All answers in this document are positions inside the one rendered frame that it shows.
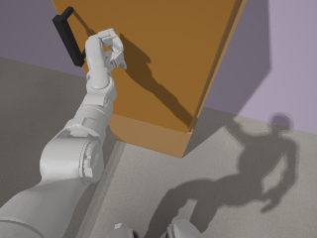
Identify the left robot upper arm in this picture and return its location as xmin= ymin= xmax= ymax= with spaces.
xmin=0 ymin=137 xmax=104 ymax=238

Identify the robot left shin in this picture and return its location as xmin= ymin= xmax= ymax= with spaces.
xmin=114 ymin=223 xmax=127 ymax=229

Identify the robot left thigh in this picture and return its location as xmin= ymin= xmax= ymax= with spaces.
xmin=106 ymin=227 xmax=134 ymax=238

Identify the left robot forearm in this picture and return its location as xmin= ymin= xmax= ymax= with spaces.
xmin=40 ymin=66 xmax=117 ymax=175

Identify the cupboard door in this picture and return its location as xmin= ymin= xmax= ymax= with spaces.
xmin=53 ymin=0 xmax=236 ymax=134

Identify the robot left hand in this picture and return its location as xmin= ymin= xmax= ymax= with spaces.
xmin=85 ymin=28 xmax=127 ymax=72

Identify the handle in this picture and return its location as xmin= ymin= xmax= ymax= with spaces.
xmin=52 ymin=6 xmax=86 ymax=67

